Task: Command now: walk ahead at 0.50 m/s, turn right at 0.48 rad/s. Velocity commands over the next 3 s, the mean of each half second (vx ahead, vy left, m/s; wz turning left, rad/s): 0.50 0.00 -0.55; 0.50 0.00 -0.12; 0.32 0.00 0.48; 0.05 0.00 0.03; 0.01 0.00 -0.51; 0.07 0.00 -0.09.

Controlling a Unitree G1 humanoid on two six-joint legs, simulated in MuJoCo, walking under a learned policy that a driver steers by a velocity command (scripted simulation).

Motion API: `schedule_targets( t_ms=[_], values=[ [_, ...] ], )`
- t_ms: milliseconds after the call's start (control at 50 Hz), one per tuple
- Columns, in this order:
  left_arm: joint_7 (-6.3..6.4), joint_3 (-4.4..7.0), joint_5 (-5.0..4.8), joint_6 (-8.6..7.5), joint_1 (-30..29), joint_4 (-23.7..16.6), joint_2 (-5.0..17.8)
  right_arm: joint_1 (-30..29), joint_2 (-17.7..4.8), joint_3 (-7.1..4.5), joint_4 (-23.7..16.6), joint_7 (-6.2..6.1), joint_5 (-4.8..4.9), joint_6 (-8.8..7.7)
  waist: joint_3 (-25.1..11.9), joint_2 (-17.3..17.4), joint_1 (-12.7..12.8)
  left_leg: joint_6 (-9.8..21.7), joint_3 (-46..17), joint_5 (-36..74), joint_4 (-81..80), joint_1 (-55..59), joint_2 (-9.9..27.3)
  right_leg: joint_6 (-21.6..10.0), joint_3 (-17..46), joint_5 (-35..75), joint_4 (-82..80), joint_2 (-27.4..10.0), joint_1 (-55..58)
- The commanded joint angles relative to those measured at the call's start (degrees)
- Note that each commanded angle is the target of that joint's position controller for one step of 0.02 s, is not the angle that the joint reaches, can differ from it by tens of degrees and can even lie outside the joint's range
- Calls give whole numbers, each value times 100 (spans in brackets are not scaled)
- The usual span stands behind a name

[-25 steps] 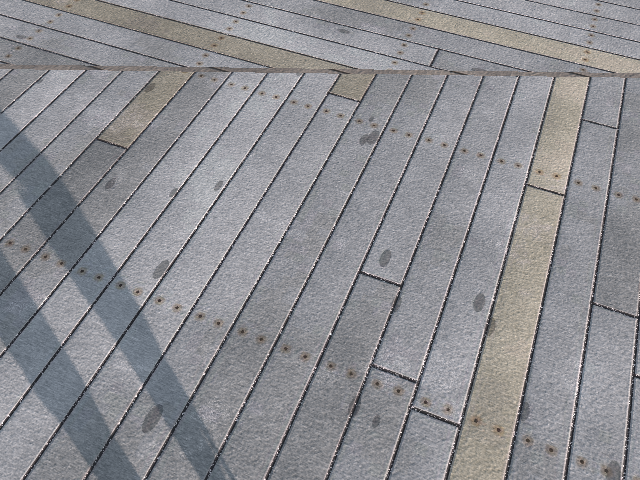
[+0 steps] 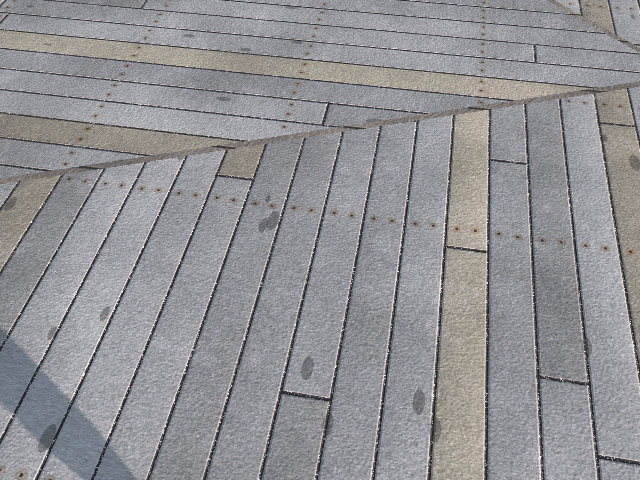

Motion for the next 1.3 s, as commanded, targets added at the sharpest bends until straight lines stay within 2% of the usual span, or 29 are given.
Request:
schedule_targets(
  t_ms=[20,80,160,260,300,340,360,380,400,420,440,460,500,600,700,780,820,860,880,900,920,940,960,1000,1080,1140,1200,1260,1300],
  values=[
    [39,140,-39,-121,360,-190,604,220,-517,-93,-428,41,-111,128,-272,-91,-127,-225,-206,120,-363,-939,424,-989,2026,1629,-1503,-1576,678],
    [49,196,-57,-179,557,-134,805,-241,-452,-61,-649,64,-95,231,-174,-236,-75,-420,-23,647,-1157,-1114,457,-907,1751,1706,-1665,-1311,450],
    [72,223,-82,-138,983,-63,824,-1195,-424,-21,-957,98,-49,222,-118,-406,302,-523,31,1669,-2434,-1348,362,-568,1759,1791,-1521,-1103,808],
    [143,249,22,-94,1371,-50,890,-1955,-475,28,-1245,118,25,133,-164,-480,608,-438,-11,1724,-3336,-1364,97,-501,2158,2405,-1013,-1258,1556],
    [188,268,54,-93,1201,-131,963,-1825,-590,5,-1267,108,45,82,-189,-537,458,-320,-131,1467,-3740,-880,16,-389,2389,2486,-786,-1365,1585],
    [183,285,62,-118,818,-242,1069,-987,-804,-84,-1028,43,64,23,-449,-563,29,-132,-96,1035,-4145,460,-213,-175,2445,2988,-176,-1251,1243],
    [131,263,12,-160,731,-244,1022,-263,-981,-162,-846,-25,26,-52,-834,-268,-356,40,-214,1146,-4501,1545,-57,-32,2188,2959,785,-915,945],
    [78,150,-63,-223,766,-398,645,644,-1402,-271,-806,-137,-93,-94,-1683,342,-678,346,-1410,-5,-4669,2876,1187,109,1729,1653,2281,-595,317],
    [86,52,-218,-200,1488,-554,193,654,-1857,-396,-837,-171,-146,6,-2270,1656,-276,1053,-3938,-434,-5194,4124,2621,301,952,-2151,3741,268,-1407],
    [149,93,11,-103,1360,-383,712,411,-1417,-377,-838,-139,-52,85,-1751,868,-208,1107,-4310,-1157,-5322,3577,2514,246,848,-1971,4311,-288,-2032],
    [105,129,75,-68,898,-375,793,101,-913,-260,-899,-117,-9,90,-1008,217,-211,957,-3357,-986,-5427,2807,2207,264,827,-1377,4317,-513,-2010],
    [49,111,84,-53,653,-429,681,-112,-687,-200,-865,-88,-9,81,-613,67,-124,826,-2552,-187,-5571,2256,1913,317,754,-1034,4113,-683,-1897],
    [-69,100,176,68,598,-440,557,-47,-594,-170,-725,-88,28,18,-326,469,9,614,-1466,842,-5789,1684,1494,409,643,-852,3886,-890,-1648],
    [-182,20,202,148,86,-664,333,322,-660,-222,-412,22,102,-185,-251,469,59,827,-601,2116,-6086,1632,1443,529,676,-298,3447,-897,-1977],
    [-242,-141,180,75,-922,-948,127,536,-703,-239,-143,76,120,-151,-35,461,-100,714,207,2369,-6209,1527,1164,571,249,621,1665,-889,-1654],
    [-218,-198,185,4,-1456,-1114,169,1013,-885,-275,183,68,150,-54,56,470,-223,715,12,2797,-5984,1852,1334,409,-175,327,757,-886,-1131],
    [-143,-175,197,-63,-1221,-1047,252,1042,-1026,-308,284,51,132,13,-35,467,-72,684,-91,3609,-5474,2075,1399,288,-232,-68,409,-719,-654],
    [-13,-34,318,-200,240,-532,540,1045,-924,-264,332,48,183,39,-875,75,570,486,223,3926,-3661,1547,949,70,-102,142,-123,-688,1449],
    [88,98,432,-242,1291,-411,1069,953,-592,-165,51,59,187,15,-1755,-724,962,353,458,1768,-1890,444,592,-196,1528,-443,-277,-2269,2893],
    [147,213,329,-174,1285,-419,1548,1523,-151,-99,-39,48,289,49,-2221,-1790,654,232,339,-1309,-359,-1166,-255,-721,3694,-604,-1018,-3477,3662],
    [156,150,165,-137,967,-448,1130,1087,-751,-266,94,-7,163,140,-1532,-758,678,311,-266,-953,-5,-1517,60,-616,3303,-833,-1109,-3175,2980],
    [143,26,135,-167,491,-452,732,809,-661,-280,31,32,184,136,-783,-646,429,334,-309,-431,-167,-1533,255,-449,2441,-517,-1270,-2867,2272],
    [113,-43,124,-212,236,-427,450,759,-522,-264,87,49,200,153,-462,-575,262,291,-256,-109,-413,-1329,398,-280,1825,-34,-1498,-2595,1748],
    [136,-99,91,-293,66,-363,224,878,-411,-282,216,114,71,299,-232,-734,19,170,-186,169,-593,-964,492,-72,1022,521,-1743,-2263,1195],
    [169,-37,42,-453,345,-126,307,347,-211,-301,36,240,44,427,-90,-551,-75,75,-113,819,-651,-1435,526,-128,263,1415,-1960,-2220,1251],
    [190,-42,63,-445,569,52,235,-259,-152,-276,-181,302,32,436,93,-533,-4,15,-32,1381,-1217,-1823,561,-150,-217,1608,-2009,-2156,1370],
    [227,-40,41,-422,489,135,302,-823,20,-170,-391,358,23,388,282,-533,19,40,403,1950,-2587,-1191,389,-45,-904,2910,-1702,-1979,1115],
    [282,12,17,-368,678,278,517,-978,-58,-164,-497,387,-20,378,109,-607,84,216,748,1855,-3238,-659,130,70,-1110,3908,-1170,-2075,1509],
    [343,70,0,-293,602,299,669,-595,-223,-225,-437,344,-66,366,-147,-701,-73,416,862,1372,-3409,-214,-156,158,-1171,4856,-356,-2108,1784]
  ],
)
Next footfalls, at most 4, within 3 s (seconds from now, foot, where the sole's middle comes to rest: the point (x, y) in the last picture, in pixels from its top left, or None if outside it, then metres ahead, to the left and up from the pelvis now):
0.38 left None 0.40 0.10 -0.77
0.86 right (435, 441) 0.54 -0.20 -0.77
1.36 left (372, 316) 0.85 -0.09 -0.77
1.90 right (448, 345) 0.77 -0.26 -0.77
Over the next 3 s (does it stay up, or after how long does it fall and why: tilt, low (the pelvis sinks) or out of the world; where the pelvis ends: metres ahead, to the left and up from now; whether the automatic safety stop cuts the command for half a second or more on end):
stays up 0.73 -0.16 0.02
